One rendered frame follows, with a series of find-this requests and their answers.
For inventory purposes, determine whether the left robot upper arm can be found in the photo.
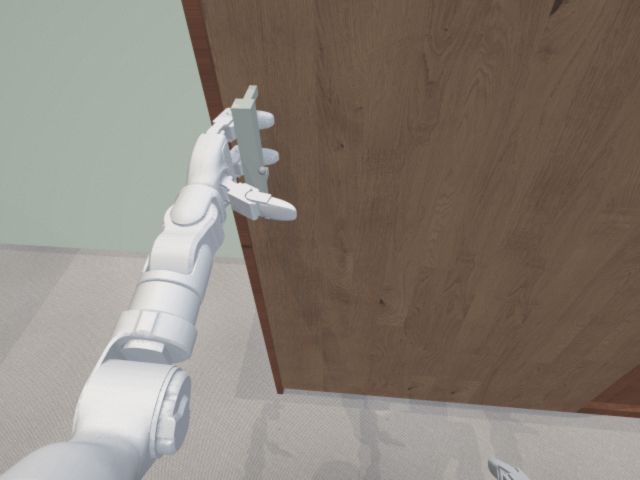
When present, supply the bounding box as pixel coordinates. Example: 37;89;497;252
0;359;191;480

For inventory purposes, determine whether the robot left hand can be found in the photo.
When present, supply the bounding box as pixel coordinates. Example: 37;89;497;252
186;108;297;221

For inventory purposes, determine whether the handle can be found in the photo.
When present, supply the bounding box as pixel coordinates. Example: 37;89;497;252
231;85;269;194

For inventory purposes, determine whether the wardrobe door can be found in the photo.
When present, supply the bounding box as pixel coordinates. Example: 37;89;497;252
591;364;640;405
200;0;640;413

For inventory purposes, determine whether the robot right hand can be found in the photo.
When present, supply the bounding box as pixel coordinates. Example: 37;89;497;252
488;458;530;480

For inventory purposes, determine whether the robot left forearm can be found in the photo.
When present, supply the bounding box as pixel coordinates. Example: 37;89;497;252
72;184;226;437

